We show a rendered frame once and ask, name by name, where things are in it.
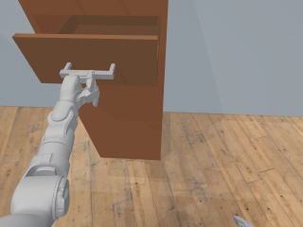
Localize robot right hand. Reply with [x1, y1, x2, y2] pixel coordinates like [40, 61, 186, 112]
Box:
[234, 216, 254, 227]

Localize cabinet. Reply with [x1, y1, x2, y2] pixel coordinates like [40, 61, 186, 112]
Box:
[18, 0, 169, 161]

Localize robot left hand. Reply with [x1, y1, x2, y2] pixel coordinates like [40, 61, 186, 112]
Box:
[59, 70, 100, 110]

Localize drawer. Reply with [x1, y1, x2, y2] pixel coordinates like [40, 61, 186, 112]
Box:
[12, 15, 161, 87]

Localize left robot forearm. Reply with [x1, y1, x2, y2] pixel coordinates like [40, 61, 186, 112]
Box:
[10, 100, 80, 215]

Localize handle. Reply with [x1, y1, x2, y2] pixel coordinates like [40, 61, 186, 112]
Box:
[59, 62, 116, 79]

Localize robot left upper arm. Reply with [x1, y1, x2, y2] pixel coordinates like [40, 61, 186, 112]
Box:
[0, 175, 70, 227]

